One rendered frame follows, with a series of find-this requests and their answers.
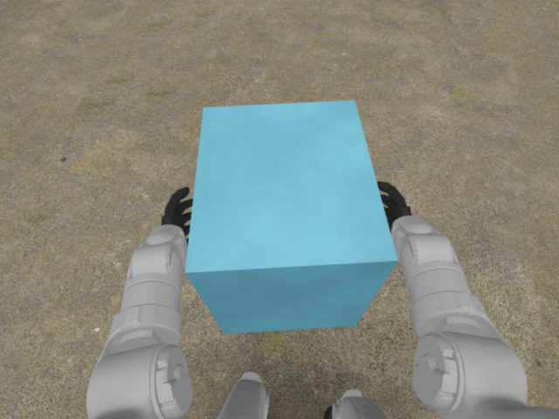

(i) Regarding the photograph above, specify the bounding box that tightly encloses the robot shin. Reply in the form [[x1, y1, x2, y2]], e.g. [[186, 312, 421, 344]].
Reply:
[[233, 372, 263, 387], [340, 389, 362, 400]]

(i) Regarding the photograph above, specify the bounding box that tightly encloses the robot right shin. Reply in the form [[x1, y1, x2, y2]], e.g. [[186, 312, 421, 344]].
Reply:
[[340, 389, 362, 400]]

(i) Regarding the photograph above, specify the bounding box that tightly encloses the carton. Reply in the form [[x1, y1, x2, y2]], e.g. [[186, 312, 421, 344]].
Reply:
[[185, 100, 398, 334]]

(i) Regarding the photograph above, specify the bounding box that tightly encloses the robot left shin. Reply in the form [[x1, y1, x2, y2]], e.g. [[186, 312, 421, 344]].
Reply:
[[233, 372, 263, 387]]

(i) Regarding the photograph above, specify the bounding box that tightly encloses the robot left hand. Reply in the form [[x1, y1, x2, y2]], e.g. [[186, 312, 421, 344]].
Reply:
[[162, 187, 193, 245]]

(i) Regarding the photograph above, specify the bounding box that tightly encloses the robot right hand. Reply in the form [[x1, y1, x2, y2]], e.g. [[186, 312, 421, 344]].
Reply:
[[377, 182, 411, 234]]

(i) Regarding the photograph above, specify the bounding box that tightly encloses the robot right forearm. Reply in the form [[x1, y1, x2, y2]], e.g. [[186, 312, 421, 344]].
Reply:
[[391, 216, 528, 397]]

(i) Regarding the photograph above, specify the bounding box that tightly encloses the robot right upper arm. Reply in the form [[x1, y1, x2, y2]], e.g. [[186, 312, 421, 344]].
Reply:
[[412, 330, 559, 419]]

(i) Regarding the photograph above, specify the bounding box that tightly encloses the robot left upper arm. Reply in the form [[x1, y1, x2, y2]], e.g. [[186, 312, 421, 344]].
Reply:
[[88, 342, 193, 419]]

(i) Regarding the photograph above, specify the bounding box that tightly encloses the robot left forearm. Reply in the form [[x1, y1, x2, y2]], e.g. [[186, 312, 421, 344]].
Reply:
[[86, 224, 188, 419]]

